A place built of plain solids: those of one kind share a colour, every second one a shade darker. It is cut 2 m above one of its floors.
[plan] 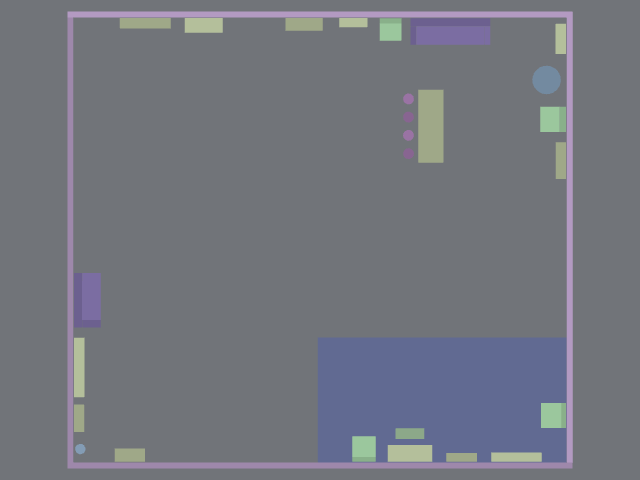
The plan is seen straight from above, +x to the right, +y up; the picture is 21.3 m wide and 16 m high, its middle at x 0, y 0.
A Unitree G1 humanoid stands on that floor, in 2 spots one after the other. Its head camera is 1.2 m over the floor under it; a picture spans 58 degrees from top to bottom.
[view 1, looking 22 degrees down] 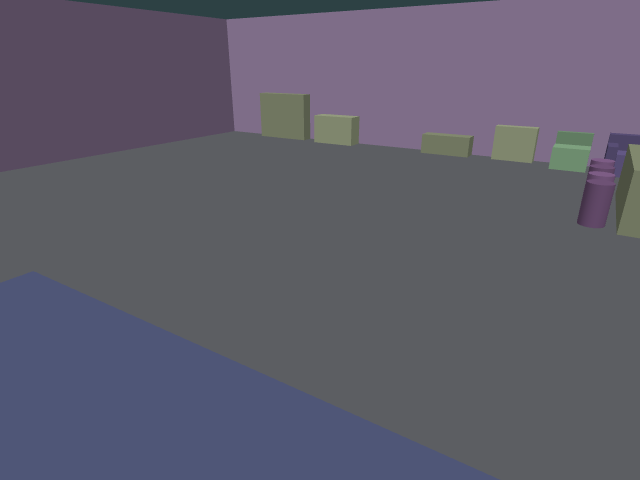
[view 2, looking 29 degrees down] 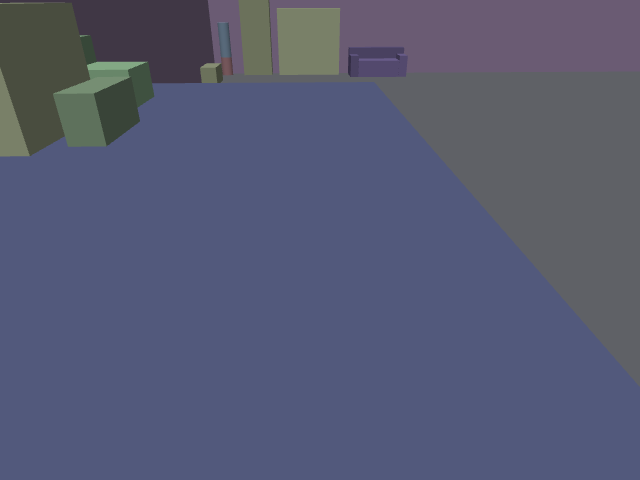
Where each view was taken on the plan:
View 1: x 2.75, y -4.37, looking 122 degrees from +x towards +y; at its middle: ground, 5.84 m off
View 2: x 7.50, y -4.42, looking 178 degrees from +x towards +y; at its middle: floor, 2.48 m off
